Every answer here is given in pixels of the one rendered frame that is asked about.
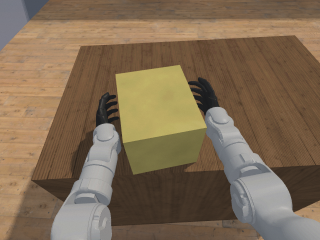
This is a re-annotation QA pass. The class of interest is robot right forearm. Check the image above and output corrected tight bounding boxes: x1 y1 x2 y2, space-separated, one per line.
205 107 293 209

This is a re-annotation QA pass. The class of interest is right robot hand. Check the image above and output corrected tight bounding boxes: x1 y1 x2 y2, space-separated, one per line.
188 77 220 116

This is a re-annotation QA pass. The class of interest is robot right upper arm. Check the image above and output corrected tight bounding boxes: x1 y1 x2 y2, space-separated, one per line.
230 172 320 240

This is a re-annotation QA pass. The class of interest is robot left upper arm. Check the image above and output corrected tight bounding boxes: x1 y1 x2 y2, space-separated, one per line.
51 202 112 240

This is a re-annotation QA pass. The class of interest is pedestal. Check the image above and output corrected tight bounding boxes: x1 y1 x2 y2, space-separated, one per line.
31 35 320 226

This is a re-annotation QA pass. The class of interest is carton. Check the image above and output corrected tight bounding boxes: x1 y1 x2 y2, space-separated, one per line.
115 65 207 175

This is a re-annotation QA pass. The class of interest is robot left forearm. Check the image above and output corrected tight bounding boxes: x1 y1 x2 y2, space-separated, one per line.
50 123 122 240

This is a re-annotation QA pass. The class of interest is left robot hand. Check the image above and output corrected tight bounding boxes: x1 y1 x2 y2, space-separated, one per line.
96 92 119 127

